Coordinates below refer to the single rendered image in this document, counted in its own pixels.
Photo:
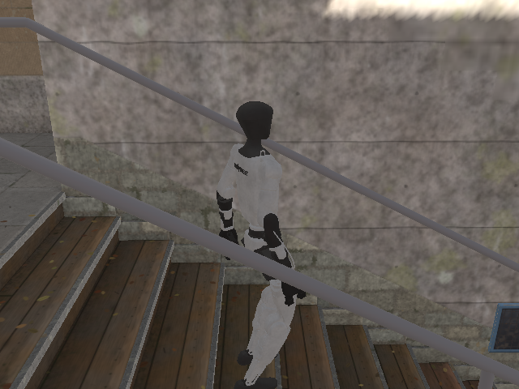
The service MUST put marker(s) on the robot left hand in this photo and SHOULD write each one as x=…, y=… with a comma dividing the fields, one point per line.
x=230, y=235

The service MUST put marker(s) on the robot right hand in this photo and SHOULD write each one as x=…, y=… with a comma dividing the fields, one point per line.
x=289, y=291

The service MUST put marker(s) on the left robot forearm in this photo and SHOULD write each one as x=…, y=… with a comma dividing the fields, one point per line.
x=225, y=207

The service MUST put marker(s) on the right robot forearm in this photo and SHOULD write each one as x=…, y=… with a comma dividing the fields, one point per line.
x=278, y=252

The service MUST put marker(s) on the robot left upper arm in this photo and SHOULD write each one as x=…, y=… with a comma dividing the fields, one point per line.
x=225, y=187

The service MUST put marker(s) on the right robot shin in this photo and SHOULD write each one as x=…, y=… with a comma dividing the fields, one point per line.
x=267, y=347

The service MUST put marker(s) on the robot right upper arm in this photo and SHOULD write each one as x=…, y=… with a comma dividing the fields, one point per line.
x=269, y=173

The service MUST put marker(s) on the humanoid robot torso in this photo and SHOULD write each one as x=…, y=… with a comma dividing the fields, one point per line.
x=248, y=187

